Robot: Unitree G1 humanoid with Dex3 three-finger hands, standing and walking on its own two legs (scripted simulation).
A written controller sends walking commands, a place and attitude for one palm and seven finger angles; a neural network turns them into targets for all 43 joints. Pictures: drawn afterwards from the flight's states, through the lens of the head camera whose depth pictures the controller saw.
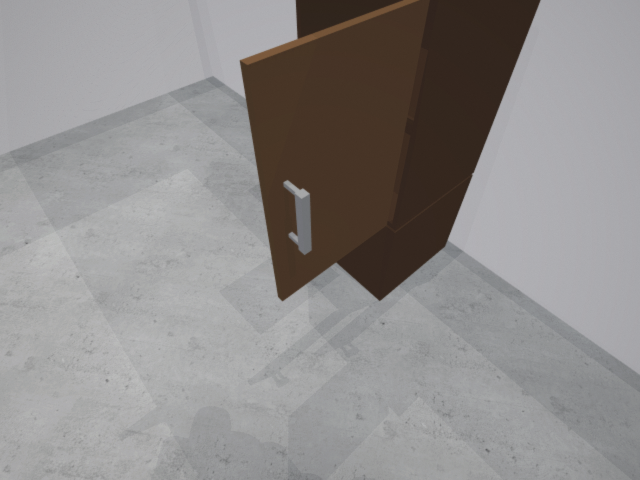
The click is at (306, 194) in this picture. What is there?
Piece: cupboard door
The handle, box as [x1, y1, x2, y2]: [283, 180, 311, 254]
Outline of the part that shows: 287,180 283,182 284,186 295,195 298,235 297,236 292,232 288,234 289,237 298,245 299,249 305,254 311,249 309,193 302,188 300,190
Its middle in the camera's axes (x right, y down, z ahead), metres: -0.05 -0.04 +0.74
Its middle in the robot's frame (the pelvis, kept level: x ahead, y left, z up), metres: +0.57 +0.07 -0.07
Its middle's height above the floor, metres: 0.72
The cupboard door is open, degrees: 90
